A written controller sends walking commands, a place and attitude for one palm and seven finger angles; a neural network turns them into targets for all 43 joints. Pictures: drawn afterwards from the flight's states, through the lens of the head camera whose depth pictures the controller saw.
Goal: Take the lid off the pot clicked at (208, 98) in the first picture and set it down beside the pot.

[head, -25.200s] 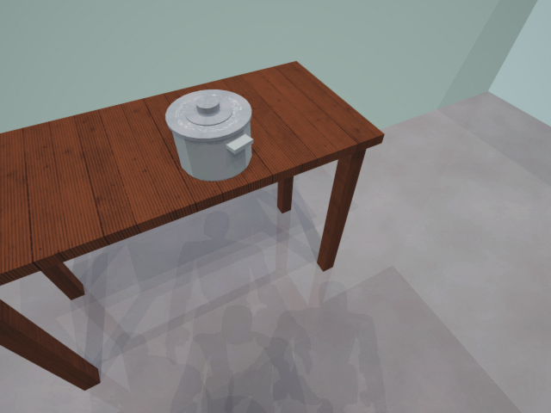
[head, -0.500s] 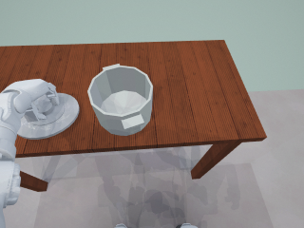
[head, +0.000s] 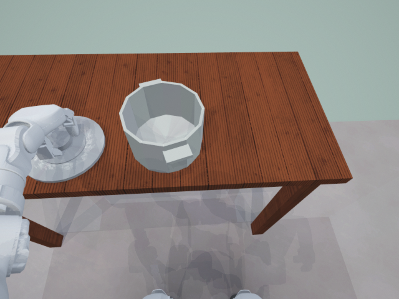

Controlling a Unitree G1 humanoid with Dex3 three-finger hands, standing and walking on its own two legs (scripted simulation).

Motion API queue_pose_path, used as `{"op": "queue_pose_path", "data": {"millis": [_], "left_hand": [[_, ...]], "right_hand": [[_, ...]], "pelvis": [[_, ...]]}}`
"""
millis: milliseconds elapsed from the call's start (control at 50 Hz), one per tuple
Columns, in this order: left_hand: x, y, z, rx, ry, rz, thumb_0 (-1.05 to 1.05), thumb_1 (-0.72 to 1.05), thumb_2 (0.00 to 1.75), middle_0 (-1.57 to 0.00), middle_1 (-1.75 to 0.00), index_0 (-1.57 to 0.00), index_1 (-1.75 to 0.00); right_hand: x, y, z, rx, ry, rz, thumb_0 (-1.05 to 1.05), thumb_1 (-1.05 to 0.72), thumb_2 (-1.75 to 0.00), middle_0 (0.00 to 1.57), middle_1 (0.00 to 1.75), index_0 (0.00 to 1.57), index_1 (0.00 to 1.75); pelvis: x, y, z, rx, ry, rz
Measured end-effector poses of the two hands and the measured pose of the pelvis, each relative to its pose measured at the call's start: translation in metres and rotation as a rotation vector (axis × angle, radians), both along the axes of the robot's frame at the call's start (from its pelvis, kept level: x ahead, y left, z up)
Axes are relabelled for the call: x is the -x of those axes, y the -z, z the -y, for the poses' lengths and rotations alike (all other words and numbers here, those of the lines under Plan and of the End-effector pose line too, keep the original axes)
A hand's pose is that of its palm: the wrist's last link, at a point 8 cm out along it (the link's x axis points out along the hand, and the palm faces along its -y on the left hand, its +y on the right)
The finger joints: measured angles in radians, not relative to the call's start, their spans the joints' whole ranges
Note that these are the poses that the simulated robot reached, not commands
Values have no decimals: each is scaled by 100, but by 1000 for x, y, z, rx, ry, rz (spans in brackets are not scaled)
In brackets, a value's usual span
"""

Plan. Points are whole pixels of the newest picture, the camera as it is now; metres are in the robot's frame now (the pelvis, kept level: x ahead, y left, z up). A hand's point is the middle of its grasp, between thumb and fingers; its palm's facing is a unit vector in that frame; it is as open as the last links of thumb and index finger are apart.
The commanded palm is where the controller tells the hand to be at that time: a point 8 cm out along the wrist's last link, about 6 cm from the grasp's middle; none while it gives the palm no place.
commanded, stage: open the fingers wide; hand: left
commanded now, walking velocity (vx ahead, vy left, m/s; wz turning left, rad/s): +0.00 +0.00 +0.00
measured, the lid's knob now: (59, 140) +0.46 +0.30 +0.00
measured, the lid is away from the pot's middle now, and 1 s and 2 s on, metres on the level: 0.24 0.24 0.24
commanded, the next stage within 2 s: raise the empty hand in 0.70 s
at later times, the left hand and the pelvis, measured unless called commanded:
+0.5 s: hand (47, 138) +0.44 +0.31 +0.03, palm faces -0.47 -0.08 -0.88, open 10.3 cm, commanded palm +0.45 +0.31 +0.08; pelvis +0.00 +0.01 +0.00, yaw -1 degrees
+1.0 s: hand (45, 135) +0.44 +0.31 +0.04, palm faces -0.42 -0.07 -0.91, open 11.0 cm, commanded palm +0.45 +0.30 +0.11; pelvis +0.00 +0.01 +0.00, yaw +0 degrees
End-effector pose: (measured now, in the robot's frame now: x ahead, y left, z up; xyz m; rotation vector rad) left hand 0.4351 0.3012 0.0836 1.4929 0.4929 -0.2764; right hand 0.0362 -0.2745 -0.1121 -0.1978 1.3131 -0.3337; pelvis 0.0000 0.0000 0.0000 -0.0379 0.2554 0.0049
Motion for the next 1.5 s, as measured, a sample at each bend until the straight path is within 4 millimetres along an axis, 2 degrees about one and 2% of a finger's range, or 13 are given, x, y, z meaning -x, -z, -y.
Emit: {"op": "queue_pose_path", "data": {"millis": [160,440,600,840,1260,1500], "left_hand": [[-5,-1,-3,10,8,-8,0,25,74,-59,-96,-55,-94],[-13,0,-9,19,11,-5,0,13,61,-42,-94,-41,-94],[-11,-2,-11,20,18,11,0,7,56,-35,-93,-34,-93],[-6,-2,-7,11,32,22,0,4,57,-34,-91,-33,-91],[-15,-44,-1,-1,15,58,0,3,58,-34,-90,-34,-90],[-20,-69,-4,-6,0,66,0,3,58,-34,-90,-34,-90]], "right_hand": [[7,-1,2,21,7,-14,0,-91,-90,21,30,20,30],[23,-1,-2,20,40,-69,0,-91,-90,21,30,20,30],[17,-1,-9,0,39,-58,0,-91,-90,21,30,20,30],[-1,0,-16,-15,9,-12,0,-91,-90,21,30,20,30],[-6,-6,-17,-28,5,29,0,-91,-90,21,30,20,30],[-18,-11,-14,-33,-3,47,0,-91,-90,21,30,20,30]], "pelvis": [[0,2,-1,2,2,-7],[-4,3,-6,7,9,-24],[-6,1,-9,9,9,-20],[-4,1,-13,8,4,-9],[-8,-8,-13,1,1,37],[-14,-13,-10,-4,-3,55]]}}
